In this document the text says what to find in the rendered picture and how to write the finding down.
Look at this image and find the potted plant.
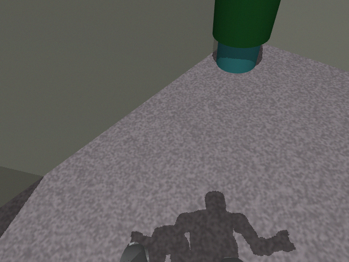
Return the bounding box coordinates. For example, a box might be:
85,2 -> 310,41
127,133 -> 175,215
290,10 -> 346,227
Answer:
213,0 -> 281,74

